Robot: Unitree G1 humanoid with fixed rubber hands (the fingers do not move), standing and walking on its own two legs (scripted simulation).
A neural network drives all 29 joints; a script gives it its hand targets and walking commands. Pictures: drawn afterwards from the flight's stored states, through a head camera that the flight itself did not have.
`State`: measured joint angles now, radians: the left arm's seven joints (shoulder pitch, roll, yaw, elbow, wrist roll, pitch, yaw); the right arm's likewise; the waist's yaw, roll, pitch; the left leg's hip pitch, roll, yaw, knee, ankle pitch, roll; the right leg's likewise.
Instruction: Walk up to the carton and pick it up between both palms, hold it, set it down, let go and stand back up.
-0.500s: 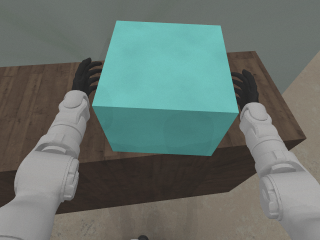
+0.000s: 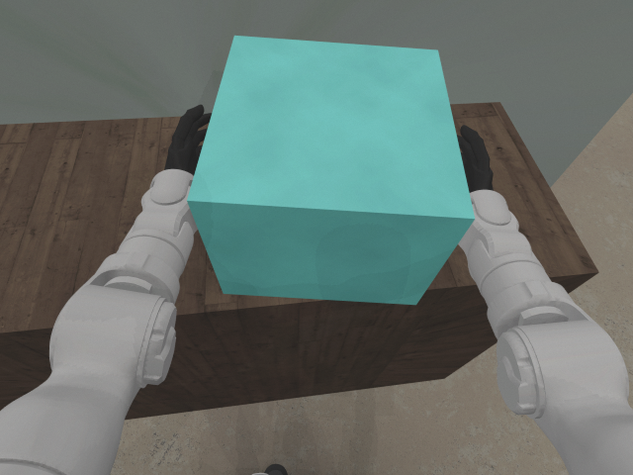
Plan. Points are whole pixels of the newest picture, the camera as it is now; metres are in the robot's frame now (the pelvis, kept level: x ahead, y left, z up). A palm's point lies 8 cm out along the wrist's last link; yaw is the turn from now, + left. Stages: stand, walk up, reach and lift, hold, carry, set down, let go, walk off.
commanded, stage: reach and lift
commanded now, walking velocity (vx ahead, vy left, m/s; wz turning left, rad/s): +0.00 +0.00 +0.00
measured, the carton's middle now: (328, 174) +0.49 +0.00 +0.07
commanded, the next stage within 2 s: none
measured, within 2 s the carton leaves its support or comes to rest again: leaves its support in 1.56 s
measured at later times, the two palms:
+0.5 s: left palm (184, 169) +0.47 +0.19 +0.09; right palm (470, 193) +0.45 -0.18 +0.09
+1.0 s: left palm (184, 176) +0.46 +0.19 +0.09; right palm (474, 202) +0.43 -0.18 +0.09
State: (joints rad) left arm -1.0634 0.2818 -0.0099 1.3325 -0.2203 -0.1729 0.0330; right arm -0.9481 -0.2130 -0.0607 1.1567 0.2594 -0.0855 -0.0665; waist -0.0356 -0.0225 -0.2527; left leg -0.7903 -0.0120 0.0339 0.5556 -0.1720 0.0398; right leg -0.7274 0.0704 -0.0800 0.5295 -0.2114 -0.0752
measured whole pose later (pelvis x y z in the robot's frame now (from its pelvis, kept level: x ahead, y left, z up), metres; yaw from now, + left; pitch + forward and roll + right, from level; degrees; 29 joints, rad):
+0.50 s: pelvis +0.01 +0.01 +0.01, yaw +0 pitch +20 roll -1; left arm -1.00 0.24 0.13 1.32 -0.08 -0.21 0.03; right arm -0.88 -0.15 -0.23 1.08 0.05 -0.11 -0.09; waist -0.03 0.01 -0.20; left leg -0.67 -0.02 0.04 0.49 -0.16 0.05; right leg -0.60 0.07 -0.07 0.45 -0.19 -0.06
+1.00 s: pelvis +0.03 +0.01 +0.02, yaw +0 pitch +13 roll +0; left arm -0.88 0.17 0.32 1.24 0.10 -0.23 -0.02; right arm -0.73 -0.04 -0.47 0.94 -0.24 -0.16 0.00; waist -0.03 0.00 -0.11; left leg -0.42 -0.04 0.05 0.33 -0.13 0.05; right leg -0.38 0.05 -0.06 0.33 -0.18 -0.05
